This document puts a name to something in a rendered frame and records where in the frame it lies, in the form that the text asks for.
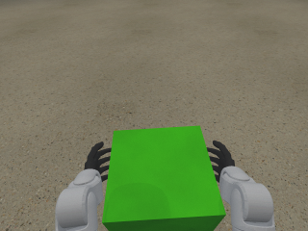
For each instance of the robot right hand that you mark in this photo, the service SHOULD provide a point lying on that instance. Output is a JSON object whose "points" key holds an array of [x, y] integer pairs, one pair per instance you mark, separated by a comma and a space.
{"points": [[224, 158]]}

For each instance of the carton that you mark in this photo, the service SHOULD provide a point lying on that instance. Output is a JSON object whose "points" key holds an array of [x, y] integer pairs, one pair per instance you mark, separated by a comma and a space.
{"points": [[161, 179]]}

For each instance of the robot left hand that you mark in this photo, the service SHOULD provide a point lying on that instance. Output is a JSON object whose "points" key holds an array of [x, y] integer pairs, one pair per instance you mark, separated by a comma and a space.
{"points": [[93, 161]]}

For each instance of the left robot forearm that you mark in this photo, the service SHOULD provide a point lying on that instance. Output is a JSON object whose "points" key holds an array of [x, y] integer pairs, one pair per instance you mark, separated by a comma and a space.
{"points": [[76, 207]]}

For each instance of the right robot forearm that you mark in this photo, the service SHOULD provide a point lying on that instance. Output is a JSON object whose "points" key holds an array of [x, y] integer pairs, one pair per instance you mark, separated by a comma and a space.
{"points": [[251, 204]]}

